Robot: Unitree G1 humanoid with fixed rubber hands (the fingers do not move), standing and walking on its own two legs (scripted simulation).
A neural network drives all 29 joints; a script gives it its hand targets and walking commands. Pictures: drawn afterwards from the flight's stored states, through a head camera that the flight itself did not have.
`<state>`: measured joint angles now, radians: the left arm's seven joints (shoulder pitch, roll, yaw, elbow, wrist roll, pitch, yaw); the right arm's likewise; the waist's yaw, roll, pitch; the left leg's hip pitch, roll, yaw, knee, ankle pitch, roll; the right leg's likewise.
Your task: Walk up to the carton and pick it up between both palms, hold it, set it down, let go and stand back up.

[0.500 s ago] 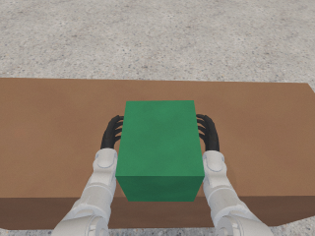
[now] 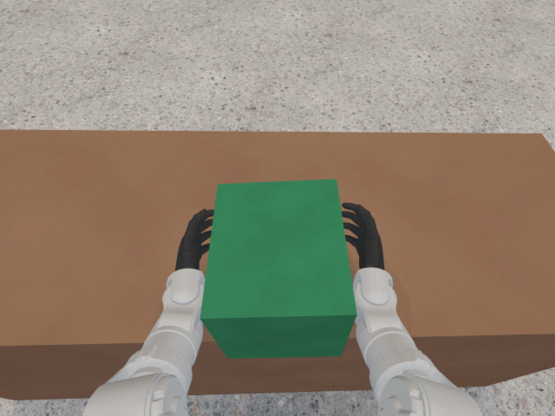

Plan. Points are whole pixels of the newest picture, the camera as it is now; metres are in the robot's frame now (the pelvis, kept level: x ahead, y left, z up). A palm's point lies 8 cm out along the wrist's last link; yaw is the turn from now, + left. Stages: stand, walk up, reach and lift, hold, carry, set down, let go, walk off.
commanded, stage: set down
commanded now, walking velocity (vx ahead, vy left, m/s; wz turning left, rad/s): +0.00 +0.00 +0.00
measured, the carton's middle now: (280, 271) +0.35 -0.02 -0.02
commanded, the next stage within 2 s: none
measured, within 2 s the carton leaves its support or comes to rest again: rests again in 0.14 s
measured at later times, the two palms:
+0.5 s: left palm (192, 258) +0.38 +0.11 -0.01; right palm (368, 263) +0.35 -0.16 -0.01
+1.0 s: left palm (148, 228) +0.40 +0.16 +0.05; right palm (415, 228) +0.37 -0.22 +0.05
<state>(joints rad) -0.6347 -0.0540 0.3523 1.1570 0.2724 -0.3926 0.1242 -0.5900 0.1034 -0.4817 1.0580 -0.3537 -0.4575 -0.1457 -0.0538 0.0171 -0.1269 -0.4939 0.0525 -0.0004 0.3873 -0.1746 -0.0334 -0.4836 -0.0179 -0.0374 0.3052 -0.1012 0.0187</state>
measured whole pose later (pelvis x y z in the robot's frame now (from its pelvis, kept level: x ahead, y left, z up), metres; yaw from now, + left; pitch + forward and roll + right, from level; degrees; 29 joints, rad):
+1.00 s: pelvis -0.02 +0.01 -0.02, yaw -2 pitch +14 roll -2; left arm -0.81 0.18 -0.03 1.23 -0.23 -0.21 0.13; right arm -0.80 -0.25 0.05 1.22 0.36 -0.19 -0.11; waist -0.02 0.04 -0.21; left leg -0.61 0.07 0.02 0.64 -0.28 -0.02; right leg -0.60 0.00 -0.01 0.54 -0.19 0.03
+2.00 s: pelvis -0.03 +0.00 +0.00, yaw +0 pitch +0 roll +0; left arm -0.32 0.18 0.02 0.66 -0.15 -0.04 0.05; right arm -0.27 -0.12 -0.03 0.65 0.17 -0.10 -0.12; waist -0.03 0.00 -0.01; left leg -0.23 0.04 0.00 0.43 -0.20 -0.04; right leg -0.26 -0.02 -0.01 0.41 -0.15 0.01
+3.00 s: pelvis -0.01 +0.01 +0.00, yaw -1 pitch -5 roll -1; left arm 0.24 0.15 -0.10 0.38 -0.09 -0.11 0.08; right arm 0.20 -0.11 -0.06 0.57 0.06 -0.27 -0.02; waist 0.01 0.00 0.06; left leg -0.08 0.04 0.02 0.42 -0.25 -0.02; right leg -0.10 -0.02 0.03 0.38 -0.19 0.03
